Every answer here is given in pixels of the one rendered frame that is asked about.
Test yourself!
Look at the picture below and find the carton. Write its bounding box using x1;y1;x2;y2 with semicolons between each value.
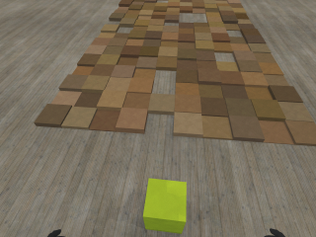
143;178;187;234

